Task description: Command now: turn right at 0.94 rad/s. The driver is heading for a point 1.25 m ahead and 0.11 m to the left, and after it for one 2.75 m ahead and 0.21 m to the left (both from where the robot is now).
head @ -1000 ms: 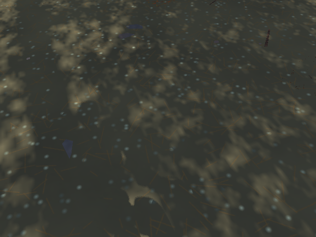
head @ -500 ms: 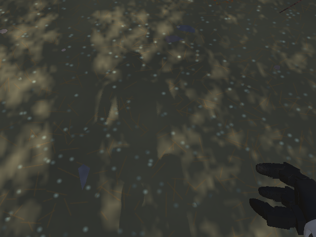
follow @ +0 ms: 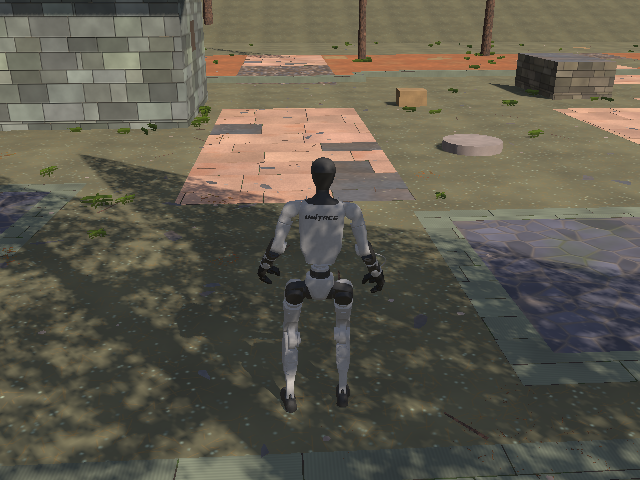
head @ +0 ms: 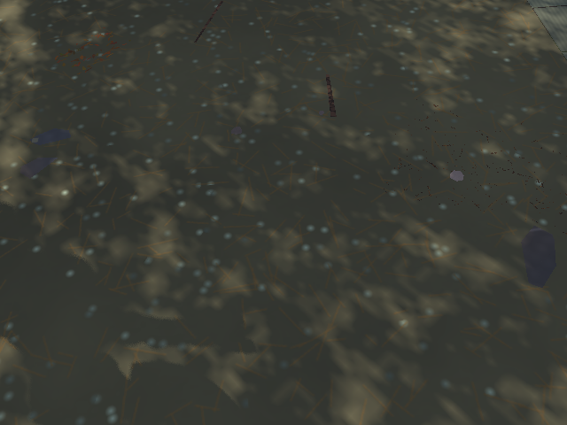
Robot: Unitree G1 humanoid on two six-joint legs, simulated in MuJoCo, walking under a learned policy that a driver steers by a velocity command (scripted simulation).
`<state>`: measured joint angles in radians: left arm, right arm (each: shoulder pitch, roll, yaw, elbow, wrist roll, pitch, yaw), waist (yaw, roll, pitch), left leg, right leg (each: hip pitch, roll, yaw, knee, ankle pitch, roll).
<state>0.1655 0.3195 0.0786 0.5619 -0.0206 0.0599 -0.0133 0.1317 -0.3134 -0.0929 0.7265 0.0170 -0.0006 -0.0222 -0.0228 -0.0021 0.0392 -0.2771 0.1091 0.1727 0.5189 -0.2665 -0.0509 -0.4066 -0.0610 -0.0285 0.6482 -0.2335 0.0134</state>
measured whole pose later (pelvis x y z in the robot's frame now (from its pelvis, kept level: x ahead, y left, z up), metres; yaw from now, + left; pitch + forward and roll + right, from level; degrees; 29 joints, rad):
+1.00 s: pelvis +0.05 +0.01 +0.00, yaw -14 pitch -1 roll +0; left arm 0.23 0.20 0.06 0.70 0.02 0.01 0.03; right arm 0.18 -0.20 -0.04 0.72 -0.01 -0.02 0.00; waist 0.00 -0.01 0.02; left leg -0.23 -0.01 0.01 0.57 -0.32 0.02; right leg -0.25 0.03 0.11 0.56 -0.29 0.02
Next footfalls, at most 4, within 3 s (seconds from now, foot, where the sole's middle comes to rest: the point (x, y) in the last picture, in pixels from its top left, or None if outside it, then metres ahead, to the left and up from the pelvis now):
0.42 left None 0.11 0.11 -0.77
2.16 right None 0.17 -0.18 -0.77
2.66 left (332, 364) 0.58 -0.08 -0.77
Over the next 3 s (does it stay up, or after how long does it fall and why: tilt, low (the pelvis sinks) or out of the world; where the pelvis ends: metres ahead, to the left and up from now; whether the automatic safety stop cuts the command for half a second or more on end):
stays up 0.73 -0.06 0.00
